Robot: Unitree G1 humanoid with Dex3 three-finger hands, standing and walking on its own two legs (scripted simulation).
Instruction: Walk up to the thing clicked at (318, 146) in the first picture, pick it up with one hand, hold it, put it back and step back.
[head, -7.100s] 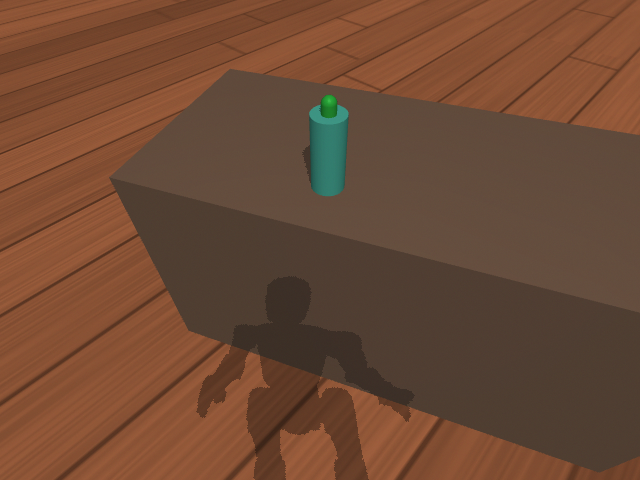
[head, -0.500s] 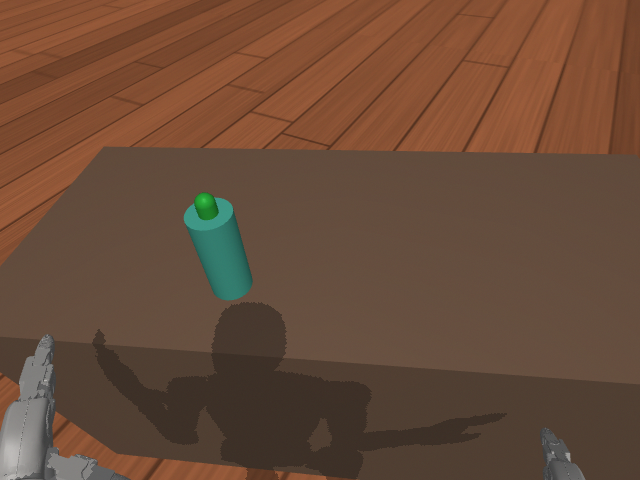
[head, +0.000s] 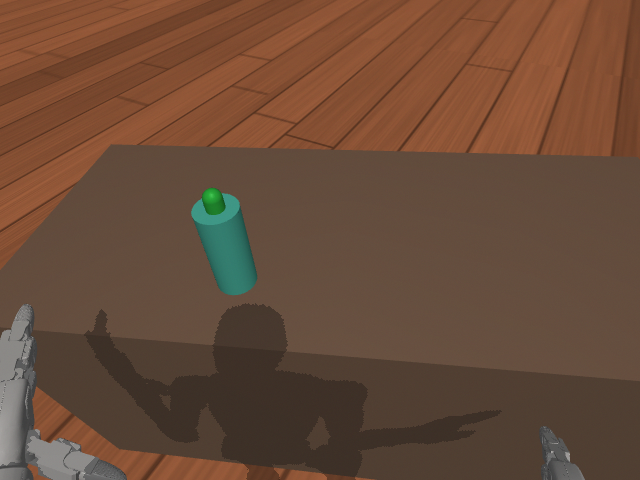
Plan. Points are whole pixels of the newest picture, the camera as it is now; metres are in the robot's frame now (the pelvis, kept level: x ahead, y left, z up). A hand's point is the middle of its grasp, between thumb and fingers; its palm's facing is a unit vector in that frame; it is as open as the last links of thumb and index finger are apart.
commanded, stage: rise first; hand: left
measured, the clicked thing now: (225, 239) +0.48 +0.20 +0.02
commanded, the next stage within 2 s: go down in 0.04 s
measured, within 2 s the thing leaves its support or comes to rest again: neither
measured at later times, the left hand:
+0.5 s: hand (57, 352) +0.24 +0.32 +0.09, palm faces +0.38 -0.88 -0.28, open 17.6 cm
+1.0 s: hand (57, 311) +0.29 +0.35 +0.09, palm faces +0.24 -0.96 -0.11, open 17.5 cm
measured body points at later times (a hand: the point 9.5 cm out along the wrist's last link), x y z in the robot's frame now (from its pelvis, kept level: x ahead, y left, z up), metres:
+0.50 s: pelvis +0.00 +0.00 -0.01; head -0.01 +0.00 +0.44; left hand +0.21 +0.36 +0.11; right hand +0.17 -0.25 -0.10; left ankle +0.02 +0.13 -0.74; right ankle -0.02 -0.12 -0.74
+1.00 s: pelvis +0.00 +0.02 -0.01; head +0.01 +0.02 +0.44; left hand +0.27 +0.40 +0.10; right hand +0.16 -0.24 -0.10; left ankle +0.02 +0.13 -0.74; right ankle -0.02 -0.12 -0.74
